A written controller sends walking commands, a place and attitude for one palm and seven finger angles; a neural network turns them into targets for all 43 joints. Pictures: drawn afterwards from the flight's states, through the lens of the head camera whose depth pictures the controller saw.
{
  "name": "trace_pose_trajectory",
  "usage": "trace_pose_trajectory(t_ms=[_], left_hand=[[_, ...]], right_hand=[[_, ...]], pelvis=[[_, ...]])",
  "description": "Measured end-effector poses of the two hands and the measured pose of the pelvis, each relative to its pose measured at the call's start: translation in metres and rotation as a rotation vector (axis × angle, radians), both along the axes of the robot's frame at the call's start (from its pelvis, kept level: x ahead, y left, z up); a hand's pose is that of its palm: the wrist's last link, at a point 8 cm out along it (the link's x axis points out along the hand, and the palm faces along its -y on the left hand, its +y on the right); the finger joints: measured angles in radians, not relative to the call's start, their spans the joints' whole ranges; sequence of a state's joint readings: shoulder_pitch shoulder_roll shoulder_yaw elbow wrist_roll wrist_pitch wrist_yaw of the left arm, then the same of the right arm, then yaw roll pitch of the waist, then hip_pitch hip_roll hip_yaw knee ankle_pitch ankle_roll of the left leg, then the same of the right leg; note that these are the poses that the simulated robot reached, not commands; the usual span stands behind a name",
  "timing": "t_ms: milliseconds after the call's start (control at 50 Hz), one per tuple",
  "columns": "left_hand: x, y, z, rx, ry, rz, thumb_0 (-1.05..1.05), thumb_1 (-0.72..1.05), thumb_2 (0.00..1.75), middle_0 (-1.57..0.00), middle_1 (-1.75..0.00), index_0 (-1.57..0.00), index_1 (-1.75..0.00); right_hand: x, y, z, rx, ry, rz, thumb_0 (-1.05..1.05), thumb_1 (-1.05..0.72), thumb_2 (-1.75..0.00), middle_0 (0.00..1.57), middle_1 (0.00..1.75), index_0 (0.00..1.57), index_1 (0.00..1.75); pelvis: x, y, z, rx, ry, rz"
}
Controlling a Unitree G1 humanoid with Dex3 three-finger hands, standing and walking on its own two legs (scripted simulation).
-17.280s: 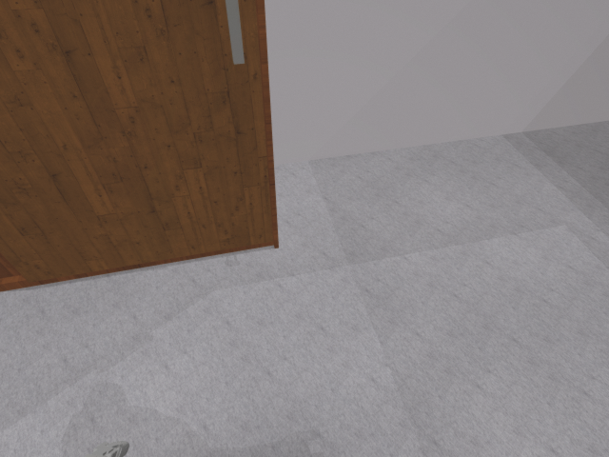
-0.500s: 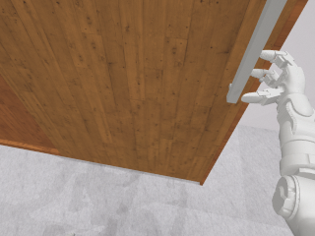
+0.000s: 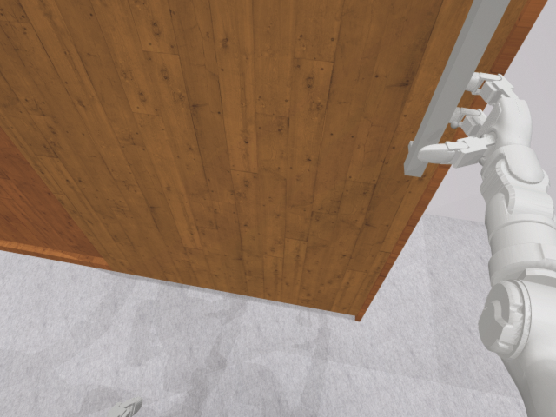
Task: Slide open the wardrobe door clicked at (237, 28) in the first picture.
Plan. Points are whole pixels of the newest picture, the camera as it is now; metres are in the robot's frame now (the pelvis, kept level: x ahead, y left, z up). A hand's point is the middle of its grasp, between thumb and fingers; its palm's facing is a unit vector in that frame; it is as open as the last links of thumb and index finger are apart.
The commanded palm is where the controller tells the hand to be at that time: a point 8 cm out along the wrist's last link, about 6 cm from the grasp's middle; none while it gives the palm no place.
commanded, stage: feel for the door with the fingertips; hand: right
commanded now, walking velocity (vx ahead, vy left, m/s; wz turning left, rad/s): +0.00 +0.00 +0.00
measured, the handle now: (444, 86) +0.53 -0.16 +0.21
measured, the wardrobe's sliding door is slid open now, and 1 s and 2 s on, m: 0.00 0.00 0.00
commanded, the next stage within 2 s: slide the fingers in behind the handle in 0.14 s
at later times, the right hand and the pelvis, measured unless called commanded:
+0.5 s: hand (449, 123) +0.49 -0.17 +0.19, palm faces +0.06 +1.00 +0.02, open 13.9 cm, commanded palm +0.46 -0.23 +0.18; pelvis +0.00 +0.00 +0.00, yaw +1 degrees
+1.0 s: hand (430, 123) +0.48 -0.14 +0.19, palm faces +0.05 +1.00 +0.02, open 13.9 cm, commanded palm +0.45 -0.20 +0.18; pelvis +0.00 +0.00 +0.00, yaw +0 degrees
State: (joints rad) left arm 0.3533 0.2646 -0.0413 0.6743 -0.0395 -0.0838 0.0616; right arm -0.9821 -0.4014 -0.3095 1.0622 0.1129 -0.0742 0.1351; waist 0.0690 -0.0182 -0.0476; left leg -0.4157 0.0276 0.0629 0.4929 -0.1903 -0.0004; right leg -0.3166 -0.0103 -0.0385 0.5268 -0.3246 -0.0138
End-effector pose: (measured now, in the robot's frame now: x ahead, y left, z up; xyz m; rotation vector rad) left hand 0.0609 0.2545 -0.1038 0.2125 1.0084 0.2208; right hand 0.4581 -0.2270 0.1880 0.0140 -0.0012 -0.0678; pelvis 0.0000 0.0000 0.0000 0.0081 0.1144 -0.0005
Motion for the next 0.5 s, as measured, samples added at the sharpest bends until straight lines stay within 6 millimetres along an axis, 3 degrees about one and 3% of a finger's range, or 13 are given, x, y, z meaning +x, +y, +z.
trace_pose_trajectory(t_ms=[260,500], left_hand=[[-0.045,0.008,-0.004,0.013,0.114,0.060,0.01,0.91,0.90,-0.20,-0.30,-0.20,-0.30],[-0.038,0.005,-0.004,0.001,0.076,0.057,0.01,0.91,0.90,-0.20,-0.30,-0.20,-0.30]], right_hand=[[0.010,0.001,-0.003,-0.005,-0.010,0.001,-0.01,0.50,-0.30,0.34,1.23,0.33,1.22],[0.008,0.003,-0.004,0.001,-0.017,0.004,-0.01,0.50,-0.30,0.31,1.21,0.31,1.21]], pelvis=[[0.000,0.000,-0.001,0.003,0.020,0.007],[-0.001,0.000,-0.001,0.002,0.020,0.015]])
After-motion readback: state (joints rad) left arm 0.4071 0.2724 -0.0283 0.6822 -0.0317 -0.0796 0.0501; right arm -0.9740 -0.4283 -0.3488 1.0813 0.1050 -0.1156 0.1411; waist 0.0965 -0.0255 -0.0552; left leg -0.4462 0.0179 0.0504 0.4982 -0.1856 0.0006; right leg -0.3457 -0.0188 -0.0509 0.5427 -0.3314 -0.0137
